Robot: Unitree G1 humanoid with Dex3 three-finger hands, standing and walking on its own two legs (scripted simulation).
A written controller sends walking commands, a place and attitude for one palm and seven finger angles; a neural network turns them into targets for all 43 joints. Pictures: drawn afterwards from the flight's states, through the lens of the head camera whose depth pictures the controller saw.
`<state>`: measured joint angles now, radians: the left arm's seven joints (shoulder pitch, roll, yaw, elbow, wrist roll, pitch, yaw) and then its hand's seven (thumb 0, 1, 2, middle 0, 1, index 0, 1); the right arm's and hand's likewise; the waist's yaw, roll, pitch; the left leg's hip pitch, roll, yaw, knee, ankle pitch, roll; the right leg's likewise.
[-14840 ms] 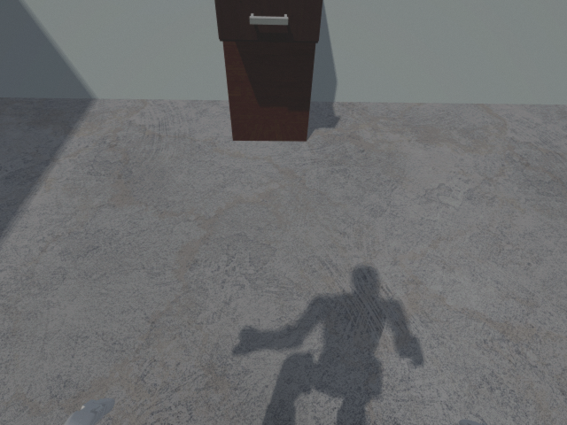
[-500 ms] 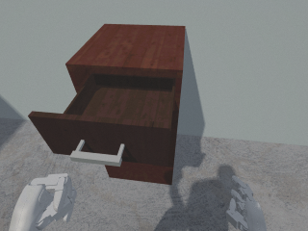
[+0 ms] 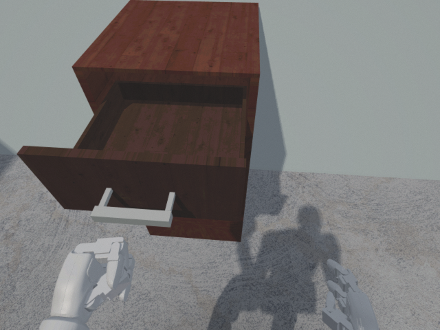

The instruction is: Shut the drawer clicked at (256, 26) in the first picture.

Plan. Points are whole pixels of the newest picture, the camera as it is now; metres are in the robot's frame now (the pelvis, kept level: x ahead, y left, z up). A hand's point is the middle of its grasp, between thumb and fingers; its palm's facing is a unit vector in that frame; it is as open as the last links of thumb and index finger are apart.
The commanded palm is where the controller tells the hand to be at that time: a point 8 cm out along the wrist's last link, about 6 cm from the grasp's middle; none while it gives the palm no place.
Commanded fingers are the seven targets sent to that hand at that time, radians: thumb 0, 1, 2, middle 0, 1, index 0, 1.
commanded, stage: bring the fist close to the handle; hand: left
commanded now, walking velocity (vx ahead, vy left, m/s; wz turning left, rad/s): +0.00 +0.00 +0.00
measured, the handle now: (136, 206) +0.32 +0.18 +0.05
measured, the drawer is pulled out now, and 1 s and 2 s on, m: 0.27 0.27 0.16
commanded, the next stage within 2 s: push the drawer shut in 0.70 s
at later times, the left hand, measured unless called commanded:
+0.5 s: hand (141, 265) +0.21 +0.14 +0.06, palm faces -0.01 -1.00 -0.07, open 3.3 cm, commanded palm +0.18 +0.20 +0.06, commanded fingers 0.00 0.90 0.90 -1.40 -1.60 -1.40 -1.60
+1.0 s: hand (145, 258) +0.23 +0.14 +0.05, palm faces -0.05 -1.00 -0.07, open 3.3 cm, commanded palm +0.21 +0.20 +0.06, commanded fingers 0.00 0.90 0.90 -1.40 -1.60 -1.40 -1.60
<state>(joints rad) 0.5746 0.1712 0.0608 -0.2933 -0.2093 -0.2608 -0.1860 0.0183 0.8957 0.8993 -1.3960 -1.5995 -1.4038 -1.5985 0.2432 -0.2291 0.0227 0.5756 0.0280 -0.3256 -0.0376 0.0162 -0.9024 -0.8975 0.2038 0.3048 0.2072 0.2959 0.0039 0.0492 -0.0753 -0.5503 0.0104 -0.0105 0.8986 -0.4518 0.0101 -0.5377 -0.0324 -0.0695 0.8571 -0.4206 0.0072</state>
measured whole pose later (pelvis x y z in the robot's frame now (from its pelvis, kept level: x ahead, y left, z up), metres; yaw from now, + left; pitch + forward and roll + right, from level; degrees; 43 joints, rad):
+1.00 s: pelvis +0.00 -0.02 -0.02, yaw +0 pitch +11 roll -1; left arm 0.42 0.20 0.09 -0.12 -0.22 -0.34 -0.19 0.02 0.90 0.90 -1.40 -1.60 -1.41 -1.60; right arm 0.23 -0.25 0.01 0.52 0.03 -0.20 -0.04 0.01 -0.90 -0.90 0.20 0.30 0.21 0.30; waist -0.02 0.06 -0.11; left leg -0.71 0.03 -0.03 1.02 -0.50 -0.01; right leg -0.70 -0.02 -0.09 0.98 -0.48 -0.02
